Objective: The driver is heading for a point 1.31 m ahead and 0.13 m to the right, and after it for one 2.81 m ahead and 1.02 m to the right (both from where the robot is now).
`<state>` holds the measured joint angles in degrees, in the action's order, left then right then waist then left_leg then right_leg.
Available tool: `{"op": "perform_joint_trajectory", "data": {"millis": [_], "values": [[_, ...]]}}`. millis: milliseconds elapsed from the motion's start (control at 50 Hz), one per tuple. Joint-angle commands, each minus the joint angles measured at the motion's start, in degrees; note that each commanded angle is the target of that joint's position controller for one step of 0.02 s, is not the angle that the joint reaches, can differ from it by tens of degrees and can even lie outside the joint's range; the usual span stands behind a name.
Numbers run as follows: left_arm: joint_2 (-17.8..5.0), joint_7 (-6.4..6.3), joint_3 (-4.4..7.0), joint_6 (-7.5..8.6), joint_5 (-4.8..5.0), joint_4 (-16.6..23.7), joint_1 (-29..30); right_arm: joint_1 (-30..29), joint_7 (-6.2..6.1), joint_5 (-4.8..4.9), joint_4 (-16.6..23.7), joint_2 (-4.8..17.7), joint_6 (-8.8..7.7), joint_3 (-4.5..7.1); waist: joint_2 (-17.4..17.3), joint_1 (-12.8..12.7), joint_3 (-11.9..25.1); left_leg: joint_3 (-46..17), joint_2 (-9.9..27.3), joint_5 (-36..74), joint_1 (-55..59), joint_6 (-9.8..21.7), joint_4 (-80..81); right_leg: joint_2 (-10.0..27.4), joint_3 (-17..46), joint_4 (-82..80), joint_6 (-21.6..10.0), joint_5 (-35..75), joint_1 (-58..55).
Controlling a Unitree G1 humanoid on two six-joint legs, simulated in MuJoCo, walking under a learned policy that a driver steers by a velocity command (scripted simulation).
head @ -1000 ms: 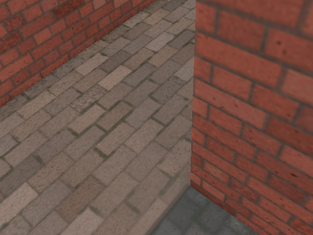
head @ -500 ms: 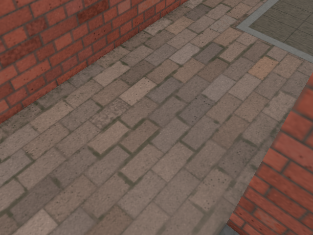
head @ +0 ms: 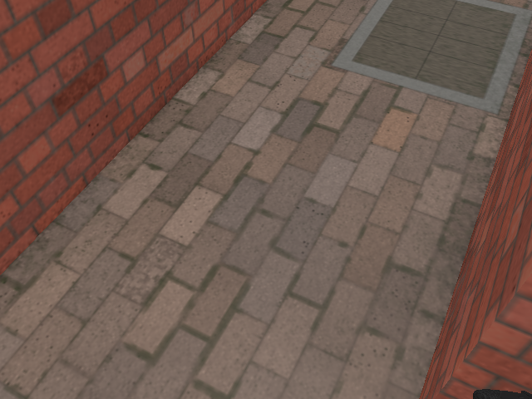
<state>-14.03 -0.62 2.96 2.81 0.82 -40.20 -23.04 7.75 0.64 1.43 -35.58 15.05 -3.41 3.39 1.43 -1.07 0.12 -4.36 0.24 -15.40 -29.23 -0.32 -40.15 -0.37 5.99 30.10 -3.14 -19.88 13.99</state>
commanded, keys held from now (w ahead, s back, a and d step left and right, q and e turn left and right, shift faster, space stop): w+e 0.60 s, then w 0.20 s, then w+q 0.20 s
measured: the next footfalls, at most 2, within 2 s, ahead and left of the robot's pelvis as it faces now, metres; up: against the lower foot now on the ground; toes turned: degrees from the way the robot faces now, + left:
left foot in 0.06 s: +0.14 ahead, +0.17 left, +0.00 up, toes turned -6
right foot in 0.56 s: +0.39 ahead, -0.07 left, +0.00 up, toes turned -19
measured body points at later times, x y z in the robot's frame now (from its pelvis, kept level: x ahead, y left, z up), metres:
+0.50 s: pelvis +0.23 +0.06 -0.01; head +0.28 +0.05 +0.43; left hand +0.52 +0.20 -0.09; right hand +0.16 -0.22 -0.13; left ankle +0.10 +0.17 -0.74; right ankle +0.34 -0.08 -0.71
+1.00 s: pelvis +0.48 +0.05 +0.00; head +0.49 +0.03 +0.45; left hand +0.64 +0.31 -0.10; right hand +0.44 -0.22 -0.13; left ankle +0.71 +0.15 -0.69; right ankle +0.35 -0.06 -0.74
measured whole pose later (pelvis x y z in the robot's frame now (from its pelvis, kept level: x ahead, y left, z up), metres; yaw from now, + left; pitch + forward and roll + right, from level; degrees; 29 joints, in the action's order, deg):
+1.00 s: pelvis +0.48 +0.05 +0.00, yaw -23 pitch -1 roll +0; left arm -17.6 -1.3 1.7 3.6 0.3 -46.5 -20.7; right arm 19.1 1.8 0.6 -43.1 17.8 -1.2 2.4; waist -3.2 0.5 -2.6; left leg -3.6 4.0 2.1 -33.8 -4.0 -39.6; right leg 2.5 3.3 18.9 1.7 -18.1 0.0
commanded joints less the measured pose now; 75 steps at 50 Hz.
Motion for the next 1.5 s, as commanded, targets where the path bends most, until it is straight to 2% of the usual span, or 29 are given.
{"op": "perform_joint_trajectory", "data": {"millis": [20,60,80,100,120,160,240,420,480,520,540,560,580,600,620,660,700,800,880,940,1040,1080,1100,1120,1140,1160,1180,1260,1500], "values": [[-10.1,0.51,2.96,1.34,0.58,5.0,3.8,1.0,0.15,0.66,2.6,3.9,-1.36,1.51,6.5,3.9,0.8,5.6,-4.2,5.6,15.2,-0.1,8.3,6.6,10.7,-8.4,-7.1,-4.2,11.5],[-5.7,0.41,1.56,1.9,0.22,6.6,7.3,11.4,0.3,0.14,0.1,6.5,-1.87,2.95,4.7,9.6,5.0,3.2,-0.3,5.4,29.3,2.0,9.9,2.6,7.5,4.1,-3.0,-1.0,17.7],[0.2,0.88,-0.36,1.68,-0.89,8.4,6.1,22.5,0.28,-1.04,-1.8,12.3,-2.3,4.34,-10.5,11.0,11.6,-14.3,13.5,-3.3,41.7,6.8,15.2,-2.8,1.7,28.8,0.0,-12.2,25.1],[0.3,0.9,-0.38,2.42,2.0,8.7,-2.2,20.1,1.1,-2.78,-0.7,18.0,-2.76,5.19,-25.4,5.1,12.2,-45.8,24.0,-16.7,43.3,16.6,26.5,-4.4,3.0,45.4,1.0,-13.9,37.9],[-3.9,0.39,0.99,2.13,3.61,6.3,-1.8,16.7,1.22,-1.93,-0.1,13.9,-3.26,4.75,-17.7,5.1,5.8,-43.9,23.8,-26.2,41.0,17.0,28.0,-0.2,4.0,53.7,1.4,-8.5,43.3],[-6.4,0.28,1.87,1.09,0.73,6.6,5.4,9.7,0.31,-1.57,0.6,8.2,-2.46,3.15,-6.7,4.2,-1.0,-23.1,17.5,-10.3,30.0,11.2,26.6,3.3,1.6,51.3,1.3,3.1,38.8],[-5.0,0.96,2.49,-0.25,-0.43,6.2,7.6,9.6,-0.75,-2.1,-2.2,5.0,-2.05,2.45,-8.1,3.4,-1.6,-4.1,11.7,16.7,26.2,7.8,25.9,4.5,0.2,44.5,2.0,9.1,31.4],[-0.6,3.13,0.13,-0.97,-0.58,10.6,21.5,10.2,-2.35,-1.45,-6.8,10.1,0.29,3.29,-4.6,6.6,-4.8,8.2,13.2,39.1,28.4,9.2,23.9,2.7,-9.6,15.9,3.7,13.4,25.5],[-4.5,3.55,1.09,-0.71,-0.28,11.8,20.8,9.2,-3.15,-1.32,-6.3,13.4,1.02,3.45,-6.8,4.2,-1.5,11.0,13.0,61.3,31.7,9.0,16.9,-1.2,-13.5,10.0,1.3,8.8,16.4],[-8.8,3.3,2.91,-1.44,0.3,10.5,9.8,8.2,-3.55,-1.09,-6.2,15.0,1.71,3.44,-7.5,-2.6,5.0,11.5,13.5,66.0,32.2,8.3,2.3,-3.2,-12.5,4.8,-2.2,7.9,3.7],[-11.5,2.37,4.34,-1.01,0.73,8.5,0.2,5.4,-3.59,-1.11,-5.0,14.4,1.68,2.91,-5.1,-8.7,8.6,13.0,10.1,55.5,25.0,6.3,-13.1,-2.8,-9.2,-2.8,-4.8,15.6,-9.6],[-14.1,1.24,4.02,-0.92,1.14,7.5,-2.5,9.3,-2.55,-3.98,-4.0,4.6,1.17,0.26,8.8,-4.4,11.5,10.6,3.0,-8.8,5.9,4.6,-32.8,8.4,8.2,-0.6,-8.2,19.2,-25.9],[-18.2,2.04,4.43,1.09,-1.6,8.7,-3.4,11.3,-1.86,-1.49,0.0,3.9,-1.06,-1.06,12.7,-2.2,20.0,-0.9,-6.4,-20.0,-12.5,2.1,-50.4,22.1,45.5,-10.5,-22.8,6.1,-35.8],[-14.5,2.75,4.02,2.16,-0.83,7.6,-4.7,6.0,-1.3,0.38,1.9,10.3,-2.56,0.11,5.7,-6.0,16.6,-5.4,-3.1,-14.9,-19.2,1.3,-50.1,21.6,43.4,-14.9,-23.3,0.0,-34.2],[-11.7,2.68,2.79,2.84,0.37,6.2,-1.5,6.3,-1.19,0.63,2.0,11.0,-2.49,0.38,1.7,-2.8,6.8,-4.6,-0.6,-10.4,-20.4,1.1,-45.0,19.5,35.5,-16.0,-19.9,-3.1,-26.1],[-9.8,1.5,1.45,3.53,-0.51,7.8,8.8,4.6,-1.92,-2.75,1.1,10.1,-0.62,-0.02,-7.5,1.6,1.6,-4.4,3.4,1.2,-12.7,0.5,-35.7,14.1,23.4,-15.8,-13.8,12.0,-12.5],[-9.9,0.72,0.51,2.41,-2.26,5.1,7.3,7.7,-2.23,-3.29,-0.7,10.1,3.09,-0.14,-5.9,3.4,0.3,-4.6,3.6,2.7,-5.8,-1.5,-31.9,13.8,16.7,-15.1,-12.2,26.2,-5.5],[-12.1,-0.84,0.29,1.82,-1.33,-0.6,1.9,8.1,-2.04,-3.32,-0.8,6.1,5.49,-1.11,1.4,2.1,-0.6,-2.6,4.3,13.2,-9.7,-4.6,-21.8,11.9,8.0,-16.3,-9.5,16.8,-2.3],[-11.9,-1.61,0.25,1.86,-2.02,-3.2,0.1,8.4,-1.27,-2.46,-1.9,6.5,4.87,-0.52,7.7,0.6,-3.9,-3.5,4.2,21.1,-12.3,-5.0,-13.7,12.7,5.3,-17.1,-7.4,9.5,-4.4],[-13.4,-0.95,1.14,1.62,-0.1,-3.3,3.9,1.5,0.9,-0.69,-0.7,7.1,0.36,0.07,10.2,-1.6,-5.7,2.7,3.5,20.8,-3.3,-4.8,-0.9,11.4,0.2,-21.1,-5.5,2.6,-2.0],[-14.6,-0.56,2.48,0.53,0.37,-4.8,4.7,7.0,2.35,0.04,-1.7,7.9,-0.06,0.42,11.8,0.4,-8.2,3.6,2.9,9.4,2.1,0.7,5.8,16.5,-1.8,-16.9,-3.8,4.8,-8.5],[-11.0,-0.73,2.27,0.07,0.89,-5.5,2.3,21.6,1.51,-0.52,-6.1,9.6,0.0,2.16,4.4,6.4,-1.5,5.9,-0.6,4.4,17.2,3.0,5.3,13.2,-7.5,1.6,-2.0,13.7,-6.2],[-7.2,-0.85,0.82,0.28,-1.69,-4.8,-1.7,24.9,1.49,-0.24,-6.0,15.3,-0.29,3.75,-10.4,6.2,4.4,-7.2,5.6,7.6,27.2,6.3,8.3,9.3,-11.8,22.7,0.8,6.0,1.7],[-3.9,-0.65,-0.05,2.24,-1.98,-1.8,-5.9,26.1,1.66,-0.74,-5.9,19.9,-0.04,4.26,-28.2,2.8,9.5,-38.7,13.3,-11.9,39.2,16.4,22.3,-2.1,-5.6,40.4,4.8,-14.1,19.6],[-9.0,0.33,0.6,3.82,0.22,-1.7,-0.6,24.4,1.82,-0.52,-4.4,15.4,-1.23,2.96,-21.8,4.9,10.6,-47.4,16.7,-23.6,37.7,15.9,30.8,-0.2,2.5,46.2,3.4,-11.1,24.1],[-12.6,0.78,1.55,4.63,2.32,-0.7,6.8,21.2,1.47,-0.63,-3.7,12.0,-1.9,2.04,-13.0,5.8,4.3,-41.0,16.4,-23.9,33.9,13.4,28.4,2.9,2.5,45.9,1.5,-6.3,27.4],[-12.6,0.27,1.58,4.59,1.04,-0.4,10.4,18.0,1.3,-1.18,-2.4,11.7,-1.99,1.73,-6.6,5.2,1.5,-34.3,14.3,-16.4,28.5,11.9,26.8,4.8,1.6,43.2,0.4,-1.5,25.7],[-11.3,0.47,2.49,4.05,-1.72,0.4,13.3,15.3,-0.09,-1.5,-0.7,8.4,-1.73,0.8,-9.6,3.6,0.4,-21.1,8.6,5.1,24.4,12.6,27.6,5.7,0.7,30.8,1.0,7.1,22.7],[-6.4,1.69,1.2,4.25,-1.67,6.9,31.1,19.4,-2.32,1.13,-6.0,11.8,-0.56,2.16,-5.8,6.3,-3.6,-16.6,5.3,16.9,21.3,9.9,26.8,-1.3,-2.2,-2.2,6.0,28.0,20.1]]}}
